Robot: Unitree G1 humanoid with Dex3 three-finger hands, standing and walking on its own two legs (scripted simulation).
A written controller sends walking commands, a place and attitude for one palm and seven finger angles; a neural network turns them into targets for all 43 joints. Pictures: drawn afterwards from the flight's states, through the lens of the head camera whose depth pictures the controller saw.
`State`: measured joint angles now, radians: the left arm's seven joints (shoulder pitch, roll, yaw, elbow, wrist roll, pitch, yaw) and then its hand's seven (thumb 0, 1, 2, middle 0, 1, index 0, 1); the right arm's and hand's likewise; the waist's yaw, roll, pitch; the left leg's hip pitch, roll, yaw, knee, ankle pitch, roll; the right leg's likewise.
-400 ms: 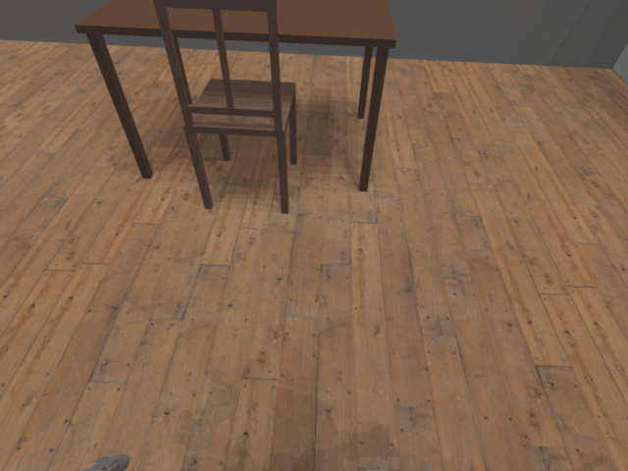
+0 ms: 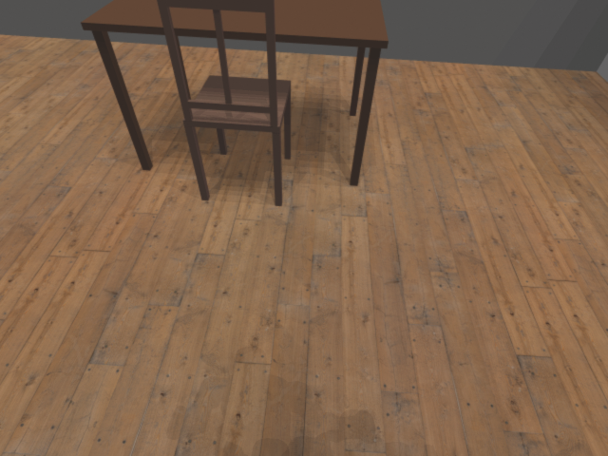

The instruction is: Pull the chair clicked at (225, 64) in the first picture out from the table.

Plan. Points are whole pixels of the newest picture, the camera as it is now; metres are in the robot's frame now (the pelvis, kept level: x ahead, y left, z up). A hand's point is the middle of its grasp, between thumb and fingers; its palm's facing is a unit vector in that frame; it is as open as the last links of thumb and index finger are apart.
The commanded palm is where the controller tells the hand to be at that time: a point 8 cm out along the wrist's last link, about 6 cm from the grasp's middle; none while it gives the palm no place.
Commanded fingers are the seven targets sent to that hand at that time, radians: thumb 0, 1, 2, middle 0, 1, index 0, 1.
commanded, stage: stand and wait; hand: left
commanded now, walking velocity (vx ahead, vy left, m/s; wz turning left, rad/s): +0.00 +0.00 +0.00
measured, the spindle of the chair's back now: (223, 60) +1.37 +0.37 -0.08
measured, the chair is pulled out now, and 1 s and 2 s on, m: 0.00 0.00 0.00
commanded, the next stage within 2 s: look at it before walking up in 0.42 s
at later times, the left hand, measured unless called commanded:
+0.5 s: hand out of the picture +0.06 +0.25 -0.16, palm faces -0.03 -0.95 -0.33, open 7.4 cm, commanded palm none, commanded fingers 0.00 0.90 0.90 -0.20 -0.30 -0.20 -0.30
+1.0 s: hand out of the picture +0.07 +0.24 -0.15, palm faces -0.04 -0.94 -0.33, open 7.4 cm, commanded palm none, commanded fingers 0.00 0.90 0.90 -0.20 -0.30 -0.20 -0.30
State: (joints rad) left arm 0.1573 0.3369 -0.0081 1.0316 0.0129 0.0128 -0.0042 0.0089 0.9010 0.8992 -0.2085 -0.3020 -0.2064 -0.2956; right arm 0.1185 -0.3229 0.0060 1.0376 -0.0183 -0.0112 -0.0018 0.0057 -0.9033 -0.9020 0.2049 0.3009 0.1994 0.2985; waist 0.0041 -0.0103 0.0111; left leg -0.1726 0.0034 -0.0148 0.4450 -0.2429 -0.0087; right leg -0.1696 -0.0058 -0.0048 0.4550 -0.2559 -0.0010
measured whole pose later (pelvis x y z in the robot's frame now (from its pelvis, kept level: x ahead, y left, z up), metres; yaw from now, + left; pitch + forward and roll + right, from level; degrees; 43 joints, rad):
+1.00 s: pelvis +0.00 +0.00 +0.00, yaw +0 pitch -1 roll +0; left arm 0.15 0.34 -0.01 1.09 0.01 0.00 0.00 0.01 0.90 0.90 -0.21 -0.30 -0.21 -0.30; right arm 0.12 -0.33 0.01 1.11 -0.01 -0.01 0.00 0.01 -0.90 -0.90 0.20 0.30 0.20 0.30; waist 0.00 -0.01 0.02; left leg -0.14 0.01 -0.01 0.37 -0.21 -0.01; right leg -0.14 0.00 0.00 0.39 -0.22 0.00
